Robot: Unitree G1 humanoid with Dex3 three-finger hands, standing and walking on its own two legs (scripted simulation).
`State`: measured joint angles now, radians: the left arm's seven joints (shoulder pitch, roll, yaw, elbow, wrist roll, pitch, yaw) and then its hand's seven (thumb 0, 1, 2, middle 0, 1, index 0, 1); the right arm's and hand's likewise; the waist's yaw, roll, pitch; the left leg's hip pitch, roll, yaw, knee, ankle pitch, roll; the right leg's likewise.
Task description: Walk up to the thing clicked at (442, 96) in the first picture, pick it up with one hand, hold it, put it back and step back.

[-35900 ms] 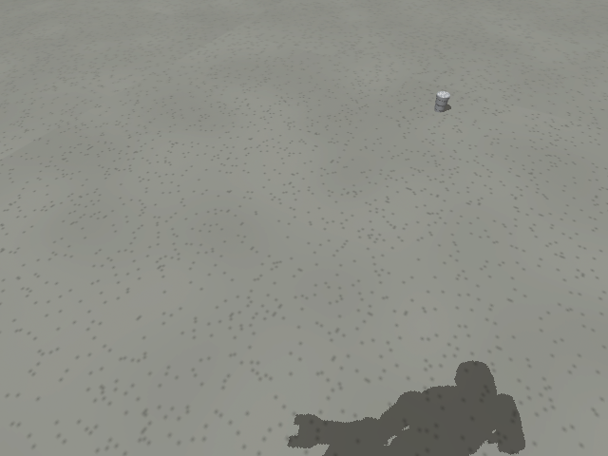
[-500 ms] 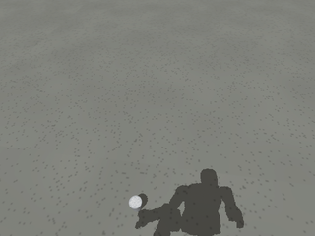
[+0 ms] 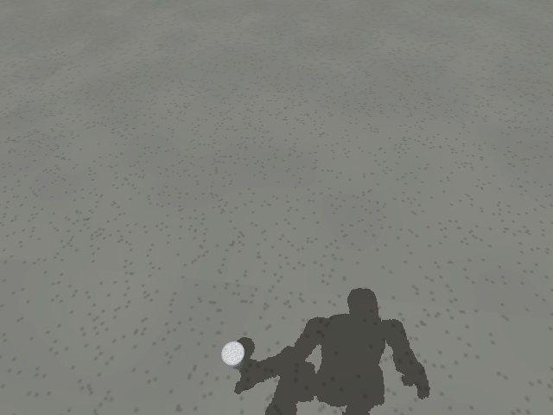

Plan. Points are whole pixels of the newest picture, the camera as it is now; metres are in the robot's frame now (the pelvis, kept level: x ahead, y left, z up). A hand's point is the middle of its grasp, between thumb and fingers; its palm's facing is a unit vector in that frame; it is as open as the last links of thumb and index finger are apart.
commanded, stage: stand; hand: left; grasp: from above
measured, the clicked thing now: (234, 357) +0.41 +0.21 -0.73
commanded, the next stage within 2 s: step back in 1.22 s
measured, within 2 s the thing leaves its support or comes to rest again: neither
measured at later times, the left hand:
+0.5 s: hand out of the picture +0.08 +0.24 -0.16, palm faces +0.00 -0.94 -0.33, open 7.4 cm
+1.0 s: hand out of the picture +0.08 +0.24 -0.16, palm faces -0.01 -0.94 -0.33, open 7.4 cm
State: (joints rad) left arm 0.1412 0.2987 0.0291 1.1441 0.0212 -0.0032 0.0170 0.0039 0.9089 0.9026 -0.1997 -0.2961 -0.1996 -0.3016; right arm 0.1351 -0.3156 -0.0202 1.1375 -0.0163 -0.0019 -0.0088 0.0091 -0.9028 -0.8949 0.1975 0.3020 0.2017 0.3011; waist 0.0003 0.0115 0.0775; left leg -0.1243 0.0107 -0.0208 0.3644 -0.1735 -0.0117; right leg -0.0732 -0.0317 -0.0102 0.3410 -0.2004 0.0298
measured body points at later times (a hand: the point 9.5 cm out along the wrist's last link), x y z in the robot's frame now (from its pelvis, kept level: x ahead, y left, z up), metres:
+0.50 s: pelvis +0.01 +0.00 +0.00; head +0.02 +0.00 +0.45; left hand +0.08 +0.29 -0.14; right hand +0.08 -0.30 -0.14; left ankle +0.02 +0.13 -0.75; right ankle -0.01 -0.14 -0.75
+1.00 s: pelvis +0.01 -0.01 +0.00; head +0.02 -0.01 +0.45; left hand +0.08 +0.29 -0.13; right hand +0.07 -0.30 -0.14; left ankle +0.02 +0.13 -0.75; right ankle -0.01 -0.14 -0.75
